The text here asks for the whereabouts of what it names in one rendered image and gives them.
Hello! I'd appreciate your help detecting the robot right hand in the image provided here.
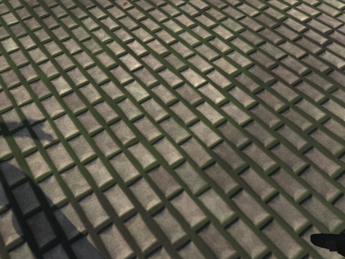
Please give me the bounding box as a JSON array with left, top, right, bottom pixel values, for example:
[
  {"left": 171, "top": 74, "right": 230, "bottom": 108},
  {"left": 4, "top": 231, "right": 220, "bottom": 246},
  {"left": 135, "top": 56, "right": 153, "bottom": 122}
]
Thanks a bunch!
[{"left": 310, "top": 233, "right": 345, "bottom": 257}]

